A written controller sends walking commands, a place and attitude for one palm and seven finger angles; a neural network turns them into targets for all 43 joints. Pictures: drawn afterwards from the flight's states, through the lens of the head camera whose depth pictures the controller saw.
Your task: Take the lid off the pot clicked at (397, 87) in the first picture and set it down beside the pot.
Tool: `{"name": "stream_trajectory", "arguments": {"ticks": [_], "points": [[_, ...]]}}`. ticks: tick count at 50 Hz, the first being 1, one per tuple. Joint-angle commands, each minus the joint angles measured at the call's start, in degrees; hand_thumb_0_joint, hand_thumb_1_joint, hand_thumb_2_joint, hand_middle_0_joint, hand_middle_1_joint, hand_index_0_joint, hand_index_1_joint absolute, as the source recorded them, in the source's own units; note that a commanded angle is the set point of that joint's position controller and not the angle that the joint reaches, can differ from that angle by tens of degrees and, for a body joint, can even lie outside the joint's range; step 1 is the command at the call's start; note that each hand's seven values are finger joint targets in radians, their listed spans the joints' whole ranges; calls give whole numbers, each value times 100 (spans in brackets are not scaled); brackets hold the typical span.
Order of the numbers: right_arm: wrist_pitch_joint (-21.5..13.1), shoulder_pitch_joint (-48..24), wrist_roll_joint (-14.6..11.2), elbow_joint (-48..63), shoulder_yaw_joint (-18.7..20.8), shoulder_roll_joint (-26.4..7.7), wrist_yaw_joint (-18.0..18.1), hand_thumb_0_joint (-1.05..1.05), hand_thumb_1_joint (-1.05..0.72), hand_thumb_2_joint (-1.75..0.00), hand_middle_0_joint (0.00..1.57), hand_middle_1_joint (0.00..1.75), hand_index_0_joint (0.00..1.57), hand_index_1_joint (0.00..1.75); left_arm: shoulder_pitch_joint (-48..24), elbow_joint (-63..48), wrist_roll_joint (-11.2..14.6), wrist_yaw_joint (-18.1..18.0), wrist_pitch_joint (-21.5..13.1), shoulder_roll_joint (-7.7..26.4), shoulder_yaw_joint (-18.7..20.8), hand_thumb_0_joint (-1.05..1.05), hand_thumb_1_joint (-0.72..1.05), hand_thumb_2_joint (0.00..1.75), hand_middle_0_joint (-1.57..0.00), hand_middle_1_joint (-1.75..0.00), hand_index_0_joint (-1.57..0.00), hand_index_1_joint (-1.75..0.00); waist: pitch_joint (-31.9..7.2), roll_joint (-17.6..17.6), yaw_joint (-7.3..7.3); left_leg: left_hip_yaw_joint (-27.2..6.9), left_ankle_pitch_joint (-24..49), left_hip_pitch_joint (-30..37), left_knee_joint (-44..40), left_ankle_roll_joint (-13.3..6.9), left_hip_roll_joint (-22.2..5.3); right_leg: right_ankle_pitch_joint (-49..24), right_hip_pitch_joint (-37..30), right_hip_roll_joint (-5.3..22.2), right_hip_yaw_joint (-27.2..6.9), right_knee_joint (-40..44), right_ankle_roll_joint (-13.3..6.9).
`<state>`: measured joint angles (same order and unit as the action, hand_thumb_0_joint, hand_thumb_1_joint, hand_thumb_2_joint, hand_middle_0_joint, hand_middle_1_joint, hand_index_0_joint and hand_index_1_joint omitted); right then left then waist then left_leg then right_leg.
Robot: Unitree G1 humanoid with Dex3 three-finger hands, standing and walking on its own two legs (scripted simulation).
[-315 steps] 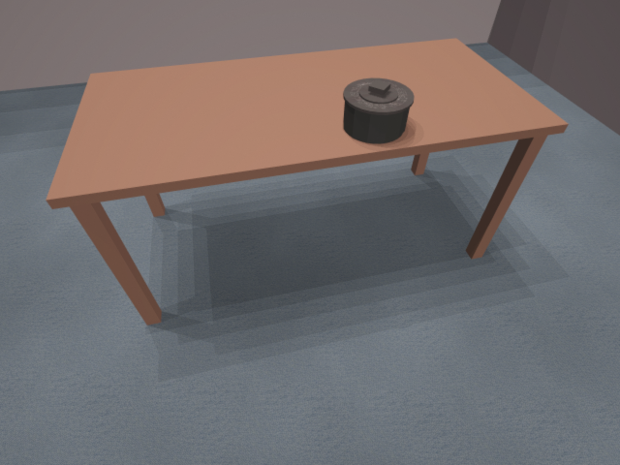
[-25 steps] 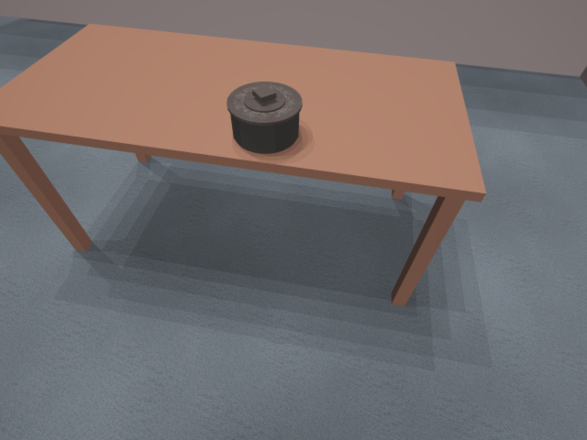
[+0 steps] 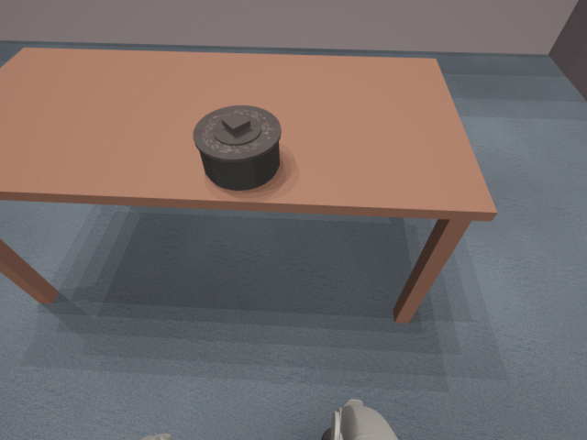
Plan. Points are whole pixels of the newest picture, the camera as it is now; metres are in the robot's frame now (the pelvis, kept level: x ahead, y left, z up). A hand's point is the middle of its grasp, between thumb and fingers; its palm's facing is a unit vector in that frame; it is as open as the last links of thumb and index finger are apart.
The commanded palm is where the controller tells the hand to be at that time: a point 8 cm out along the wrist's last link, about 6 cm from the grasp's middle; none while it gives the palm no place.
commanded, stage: take the last steps up to it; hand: left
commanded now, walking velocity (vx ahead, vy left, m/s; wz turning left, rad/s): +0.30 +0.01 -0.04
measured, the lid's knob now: (236, 122) +0.72 +0.14 +0.01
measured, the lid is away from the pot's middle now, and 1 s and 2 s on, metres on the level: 0.00 0.00 0.00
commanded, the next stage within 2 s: come to a stop and stand still in 0.36 s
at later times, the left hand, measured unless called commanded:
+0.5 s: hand (198, 437) +0.16 +0.15 -0.14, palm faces +0.08 -0.97 -0.22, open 7.3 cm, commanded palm none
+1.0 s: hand (206, 379) +0.24 +0.16 -0.16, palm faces +0.00 -0.95 -0.30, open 7.4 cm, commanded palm none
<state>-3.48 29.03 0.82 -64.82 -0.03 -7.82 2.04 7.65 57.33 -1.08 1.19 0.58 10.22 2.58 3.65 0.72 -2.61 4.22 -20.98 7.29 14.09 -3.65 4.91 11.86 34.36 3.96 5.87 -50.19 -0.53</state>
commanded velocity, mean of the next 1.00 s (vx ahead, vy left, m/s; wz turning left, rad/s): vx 0.01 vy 0.01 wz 0.01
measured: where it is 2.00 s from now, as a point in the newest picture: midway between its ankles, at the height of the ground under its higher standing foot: outside the picture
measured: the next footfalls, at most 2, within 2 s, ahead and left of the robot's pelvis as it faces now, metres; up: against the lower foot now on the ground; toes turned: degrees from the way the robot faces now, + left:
right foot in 0.10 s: +0.19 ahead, -0.09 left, +0.00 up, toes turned -6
left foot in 0.60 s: +0.32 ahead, +0.11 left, +0.00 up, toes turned +2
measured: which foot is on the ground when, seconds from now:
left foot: down 0.00-0.10, up 0.12-0.58, down 0.60-0.98, up 1.00-1.00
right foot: up 0.00-0.08, down 0.10-0.64, up 0.66-0.94, down 0.96-1.00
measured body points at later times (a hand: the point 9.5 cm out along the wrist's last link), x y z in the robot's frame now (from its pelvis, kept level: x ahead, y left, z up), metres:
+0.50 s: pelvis +0.19 -0.03 +0.02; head +0.20 -0.05 +0.47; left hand +0.15 +0.20 -0.13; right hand +0.27 -0.26 -0.14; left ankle +0.26 +0.14 -0.67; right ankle +0.15 -0.09 -0.73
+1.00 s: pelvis +0.19 -0.05 -0.01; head +0.20 -0.07 +0.44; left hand +0.24 +0.21 -0.14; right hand +0.26 -0.29 -0.17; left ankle +0.28 +0.11 -0.72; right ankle +0.18 -0.16 -0.73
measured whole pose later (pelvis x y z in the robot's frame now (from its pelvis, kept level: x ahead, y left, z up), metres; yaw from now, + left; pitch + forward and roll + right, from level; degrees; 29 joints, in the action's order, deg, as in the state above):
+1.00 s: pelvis +0.19 -0.05 -0.01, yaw -3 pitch -2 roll +2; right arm 3.6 8.3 0.5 -58.7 3.2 -10.9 1.0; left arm 13.3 58.6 -1.5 -2.2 1.1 11.6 2.3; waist 2.9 -1.4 0.4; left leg 2.4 -15.0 -21.6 34.1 2.4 -3.8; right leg 19.9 14.5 2.2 1.0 -36.9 0.1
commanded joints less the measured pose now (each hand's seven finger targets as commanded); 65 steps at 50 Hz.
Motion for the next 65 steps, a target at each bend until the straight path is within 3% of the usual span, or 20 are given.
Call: {"name": "stream_trajectory", "arguments": {"ticks": [1, 3, 4, 5, 6, 8, 12, 22, 28, 30, 32, 36, 40, 44, 47, 49, 51, 55, 60, 65], "points": [[-145, 184, 33, 83, 184, -962, 75, 0, -90, -90, 20, 30, 20, 30, 75, -491, 41, -51, -253, 329, 54, 0, 90, 90, -20, -30, -20, -30, 106, -554, 356, -563, 6090, -406, 817, -535, -1929, 292, -929, -322, 142, 1074, -316], [-128, 53, -22, 93, 227, -1028, 61, 0, -90, -90, 20, 30, 20, 30, 1366, -76, -9, -91, -341, 511, 150, 0, 90, 90, -20, -30, -20, -30, -510, -377, 908, -309, 5912, -1051, 2416, -236, -1548, -389, -2835, -531, 217, 1786, -443], [-136, 62, -98, 174, 231, -879, -1, 0, -90, -90, 20, 30, 20, 30, 2164, 146, -45, -142, -426, 928, 265, 0, 90, 90, -20, -30, -20, -30, -1042, 126, 1176, -152, 4146, -2296, 3920, -10, -1150, -905, -4323, 407, -957, 1902, -877], [-142, 477, -147, 273, 216, -538, -21, 0, -90, -90, 20, 30, 20, 30, 2441, 182, 11, -191, -455, 1467, 374, 0, 90, 90, -20, -30, -20, -30, -1655, 1244, 944, -69, -864, -3629, 6090, 287, -209, -2045, -5086, 2307, -3832, 2752, -1666], [-97, 70, -124, 343, 283, -739, -20, 0, -90, -90, 20, 30, 20, 30, 2147, 114, 127, -211, -397, 1401, 391, 0, 90, 90, -20, -30, -20, -30, -1240, 373, 916, -690, -965, -3741, 6650, 120, -544, -1142, -4239, 2351, -3789, 3345, -1844], [-4, -476, -36, 407, 268, -474, -93, 0, -90, -90, 20, 30, 20, 30, 1111, -99, 111, -228, -384, 888, 256, 0, 90, 90, -20, -30, -20, -30, 6, 1, 520, -720, -46, -3905, 6472, 106, -997, 430, -2309, 1805, -2892, 3814, -1377], [236, -169, 63, 310, 252, -138, -134, 0, -90, -90, 20, 30, 20, 30, 818, -119, 38, -232, -493, 395, 106, 0, 90, 90, -20, -30, -20, -30, 145, 173, 49, -493, 549, -3443, 5585, 320, -1149, -528, -1265, 1076, -1206, 3984, -911], [181, -1772, 34, 893, 274, -298, -248, 0, -90, -90, 20, 30, 20, 30, 1670, 290, 0, -226, -582, 516, 102, 0, 90, 90, -20, -30, -20, -30, -195, 465, 411, -196, 880, -4103, 3507, 557, -999, -3079, -3045, 1024, -973, 3547, -999], [163, -1720, -34, 662, 136, -286, -81, 0, -90, -90, 20, 30, 20, 30, 1640, 534, 33, -370, -364, 441, -34, 0, 90, 90, -20, -30, -20, -30, -471, 693, 262, -66, 1718, -2222, 1360, 519, -507, -4722, -3166, 559, -613, 2409, -505], [134, -1209, -42, 530, 235, -707, -28, 0, -90, -90, 20, 30, 20, 30, 1775, 530, 94, -420, -306, 412, -98, 0, 90, 90, -20, -30, -20, -30, -1016, 332, 150, -544, 5456, -594, 1365, 256, -1431, -2808, -2315, 180, -499, 1628, -108], [248, -829, -77, 495, 319, -1121, 48, 0, -90, -90, 20, 30, 20, 30, 2032, 439, 103, -509, -165, 203, -136, 0, 90, 90, -20, -30, -20, -30, -973, -879, 71, -1214, 8675, -161, 1226, -594, -2773, 2096, -1595, -273, -454, 494, 68], [432, -1671, -17, 674, 297, -980, 172, 0, -90, -90, 20, 30, 20, 30, 1776, 357, 35, -486, 154, 433, 55, 0, 90, 90, -20, -30, -20, -30, -355, -1239, 332, -1118, 6310, -1739, 773, -769, -2596, 2289, -1409, -212, -899, -908, 166], [477, -2060, -2, 880, 393, -1017, 107, 0, -90, -90, 20, 30, 20, 30, 1567, 137, 50, -386, 234, 383, 131, 0, 90, 90, -20, -30, -20, -30, -728, -868, 410, -929, 4241, -2035, 651, -638, -2291, 1783, -1374, -256, -747, -1107, 243], [514, -2186, 63, 955, 479, -1017, -4, 0, -90, -90, 20, 30, 20, 30, 1496, 67, 15, -349, 164, 182, 71, 0, 90, 90, -20, -30, -20, -30, -768, -1370, 384, -1008, 1476, -2342, 419, -423, -2018, 1479, -1868, -195, -384, 544, 180], [571, -1929, -27, 855, 441, -730, -82, 0, -90, -90, 20, 30, 20, 30, 1720, 253, -50, -370, 18, 442, 18, 0, 90, 90, -20, -30, -20, -30, -552, -156, 462, -624, -536, -2988, 1142, 214, -1205, 605, -2680, -30, -612, 2832, 96], [662, -1898, -20, 1015, 386, -504, -151, 0, -90, -90, 20, 30, 20, 30, 1076, -51, -63, -349, -1, 1192, 55, 0, 90, 90, -20, -30, -20, -30, 116, 1317, 341, -210, -721, -2987, 2408, 580, -621, 2951, -1154, 1489, -2677, 4348, -607], [702, -2074, 55, 1027, 457, -723, -212, 0, -90, -90, 20, 30, 20, 30, 654, -238, -68, -366, -20, 1436, 188, 0, 90, 90, -20, -30, -20, -30, 578, 1291, 426, -557, -629, -3260, 3637, 511, -685, 3311, -526, 1683, -3165, 4745, -827], [565, -1290, 52, 701, 463, -814, -259, 0, -90, -90, 20, 30, 20, 30, 652, -206, -19, -337, -107, 1146, 171, 0, 90, 90, -20, -30, -20, -30, 466, 706, 250, -430, 195, -3597, 4102, 516, -665, 780, -1700, 1148, -1780, 3936, -671], [529, -1452, 9, 877, 406, -781, -177, 0, -90, -90, 20, 30, 20, 30, 1486, -2, -27, -420, -169, 1102, 235, 0, 90, 90, -20, -30, -20, -30, -404, 847, 639, -381, -225, -3937, 3866, 704, -610, -2174, -3563, 1471, -1713, 3184, -999], [490, -1441, -67, 899, 306, -607, -120, 0, -90, -90, 20, 30, 20, 30, 1416, 62, -69, -479, -118, 1158, 255, 0, 90, 90, -20, -30, -20, -30, -749, 1077, 636, -223, -499, -3172, 2627, 675, -549, -3630, -3601, 1475, -1613, 2740, -1070]]}}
